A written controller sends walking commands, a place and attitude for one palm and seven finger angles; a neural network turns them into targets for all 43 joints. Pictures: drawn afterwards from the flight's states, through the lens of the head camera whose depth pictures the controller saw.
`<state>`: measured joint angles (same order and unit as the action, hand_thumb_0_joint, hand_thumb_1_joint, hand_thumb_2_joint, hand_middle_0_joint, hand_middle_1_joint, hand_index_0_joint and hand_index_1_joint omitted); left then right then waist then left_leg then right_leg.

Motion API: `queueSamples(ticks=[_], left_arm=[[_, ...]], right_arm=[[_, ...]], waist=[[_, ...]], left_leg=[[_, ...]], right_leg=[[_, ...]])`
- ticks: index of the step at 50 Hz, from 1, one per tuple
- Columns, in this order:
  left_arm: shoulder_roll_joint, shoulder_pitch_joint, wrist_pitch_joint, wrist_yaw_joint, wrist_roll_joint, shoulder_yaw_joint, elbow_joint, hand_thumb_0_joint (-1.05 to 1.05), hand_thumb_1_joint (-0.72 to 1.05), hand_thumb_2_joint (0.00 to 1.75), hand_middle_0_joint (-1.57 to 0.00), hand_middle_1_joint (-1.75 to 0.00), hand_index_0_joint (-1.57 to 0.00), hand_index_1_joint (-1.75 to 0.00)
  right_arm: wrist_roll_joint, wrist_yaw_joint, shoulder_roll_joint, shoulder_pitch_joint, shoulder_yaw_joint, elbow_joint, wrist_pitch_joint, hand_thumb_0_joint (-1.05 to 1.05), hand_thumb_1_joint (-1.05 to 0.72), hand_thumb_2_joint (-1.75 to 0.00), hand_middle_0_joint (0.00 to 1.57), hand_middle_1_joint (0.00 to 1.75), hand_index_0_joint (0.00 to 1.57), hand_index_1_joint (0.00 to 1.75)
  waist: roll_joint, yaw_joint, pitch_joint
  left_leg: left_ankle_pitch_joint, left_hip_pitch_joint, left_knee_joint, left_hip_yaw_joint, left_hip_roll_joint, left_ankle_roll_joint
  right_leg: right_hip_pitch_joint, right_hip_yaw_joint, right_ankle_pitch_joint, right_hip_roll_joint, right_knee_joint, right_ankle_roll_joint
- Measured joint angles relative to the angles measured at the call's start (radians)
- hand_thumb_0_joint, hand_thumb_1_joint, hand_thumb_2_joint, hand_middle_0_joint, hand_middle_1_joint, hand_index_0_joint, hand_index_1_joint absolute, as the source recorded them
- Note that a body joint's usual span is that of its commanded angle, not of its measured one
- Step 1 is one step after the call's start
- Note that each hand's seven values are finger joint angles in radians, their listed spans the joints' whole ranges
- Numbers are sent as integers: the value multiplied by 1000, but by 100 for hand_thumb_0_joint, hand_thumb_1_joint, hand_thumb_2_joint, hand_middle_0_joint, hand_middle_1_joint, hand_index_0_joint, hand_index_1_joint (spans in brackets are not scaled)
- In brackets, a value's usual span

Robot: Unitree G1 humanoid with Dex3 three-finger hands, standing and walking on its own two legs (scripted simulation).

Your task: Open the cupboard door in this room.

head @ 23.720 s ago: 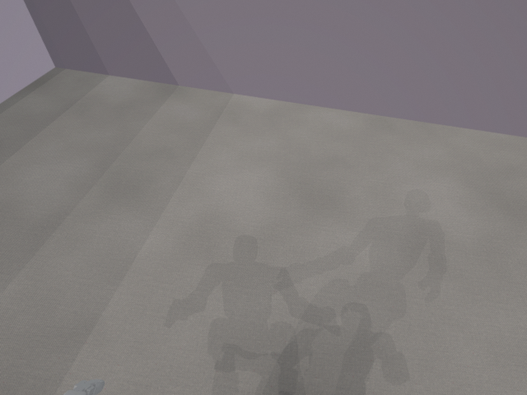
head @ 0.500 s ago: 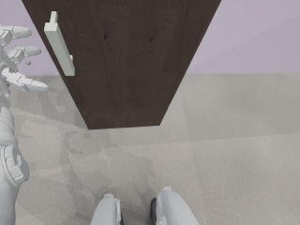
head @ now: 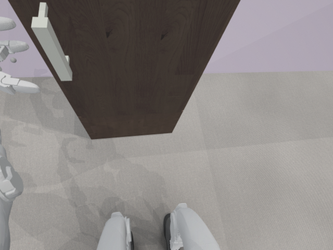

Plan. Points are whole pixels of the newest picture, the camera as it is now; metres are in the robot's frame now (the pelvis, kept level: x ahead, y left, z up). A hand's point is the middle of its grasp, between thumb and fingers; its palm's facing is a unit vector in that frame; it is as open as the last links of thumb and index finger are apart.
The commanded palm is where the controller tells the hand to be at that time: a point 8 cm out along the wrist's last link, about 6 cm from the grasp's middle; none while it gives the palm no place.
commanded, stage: move the hooked fingers beside the handle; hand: left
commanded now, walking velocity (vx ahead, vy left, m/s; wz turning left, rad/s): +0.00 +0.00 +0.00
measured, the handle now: (56, 45) +0.54 +0.20 +0.07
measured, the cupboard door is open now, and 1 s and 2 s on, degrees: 0 0 0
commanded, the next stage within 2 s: slide the fingers in behind the handle in 0.42 s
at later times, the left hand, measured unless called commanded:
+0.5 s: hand (12, 61) +0.50 +0.28 +0.07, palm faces +0.05 -1.00 -0.01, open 14.0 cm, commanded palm +0.49 +0.31 +0.06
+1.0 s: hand (28, 62) +0.50 +0.25 +0.07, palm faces +0.05 -1.00 +0.00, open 14.0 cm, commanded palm +0.49 +0.28 +0.06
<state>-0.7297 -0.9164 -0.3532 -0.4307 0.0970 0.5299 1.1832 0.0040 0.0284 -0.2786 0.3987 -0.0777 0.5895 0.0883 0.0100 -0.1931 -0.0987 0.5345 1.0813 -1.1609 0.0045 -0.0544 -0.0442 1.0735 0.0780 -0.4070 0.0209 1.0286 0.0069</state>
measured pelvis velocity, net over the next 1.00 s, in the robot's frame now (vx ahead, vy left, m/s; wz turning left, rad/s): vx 0.00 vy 0.00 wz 0.00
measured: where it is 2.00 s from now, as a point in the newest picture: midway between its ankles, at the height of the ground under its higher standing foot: outside the picture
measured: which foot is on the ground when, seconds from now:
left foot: down 0.00-1.00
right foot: down 0.00-1.00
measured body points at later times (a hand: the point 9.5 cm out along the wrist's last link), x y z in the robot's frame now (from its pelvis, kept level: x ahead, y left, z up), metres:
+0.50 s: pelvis +0.00 +0.00 +0.00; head +0.16 +0.05 +0.42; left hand +0.49 +0.33 +0.07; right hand +0.02 -0.27 -0.10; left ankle +0.00 +0.09 -0.65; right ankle +0.04 -0.13 -0.65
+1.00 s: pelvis +0.00 +0.00 +0.00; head +0.15 +0.04 +0.42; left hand +0.49 +0.31 +0.07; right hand +0.01 -0.27 -0.10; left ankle +0.00 +0.09 -0.65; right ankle +0.04 -0.13 -0.65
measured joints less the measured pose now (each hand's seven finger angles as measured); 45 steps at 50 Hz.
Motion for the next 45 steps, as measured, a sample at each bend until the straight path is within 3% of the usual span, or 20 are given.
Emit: queueSamples(ticks=[13,20,28,45], left_arm=[[37,15,-8,5,12,-41,-2,-1,-50,30,-30,-120,-30,-120],[10,-7,-16,13,-5,-24,20,-1,-50,30,-30,-120,-30,-120],[12,-18,-4,-5,12,-37,12,-1,-50,30,-30,-120,-30,-120],[81,15,-19,59,5,-54,-15,-1,-50,30,-30,-120,-30,-120]], right_arm=[[-1,-2,-1,-27,6,-13,1,0,-90,-90,20,30,20,30],[0,4,-3,-41,-3,-17,-8,0,-90,-90,20,30,20,30],[-2,3,-2,-30,-2,0,-1,0,-90,-90,20,30,20,30],[2,-8,7,-15,4,0,-5,0,-90,-90,20,30,20,30]], waist=[[0,13,-10],[-3,2,-2],[1,7,-4],[2,2,-11]], left_leg=[[0,-23,8,-3,5,-2],[3,0,-13,-7,6,-2],[2,10,-17,-10,6,-1],[-1,-16,-2,0,5,-2]], right_leg=[[-25,2,-2,-4,-8,3],[-4,6,-6,-5,12,1],[4,8,-4,-6,13,1],[-16,-1,-1,-4,4,2]])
